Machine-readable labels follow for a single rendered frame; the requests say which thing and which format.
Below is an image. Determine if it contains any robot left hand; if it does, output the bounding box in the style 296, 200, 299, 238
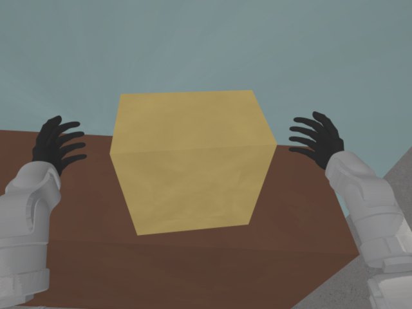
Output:
32, 115, 87, 177

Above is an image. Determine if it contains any right robot forearm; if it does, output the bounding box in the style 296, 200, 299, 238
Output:
325, 151, 412, 273

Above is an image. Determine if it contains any left robot forearm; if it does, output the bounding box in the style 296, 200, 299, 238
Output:
0, 161, 61, 308

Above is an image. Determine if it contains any carton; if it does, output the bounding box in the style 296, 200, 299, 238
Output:
110, 90, 277, 236

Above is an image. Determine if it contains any right robot upper arm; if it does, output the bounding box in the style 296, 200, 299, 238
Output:
367, 272, 412, 309

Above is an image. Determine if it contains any robot right hand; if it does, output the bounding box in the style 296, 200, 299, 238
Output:
289, 111, 344, 170

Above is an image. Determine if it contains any pedestal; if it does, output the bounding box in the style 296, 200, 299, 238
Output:
0, 130, 360, 309

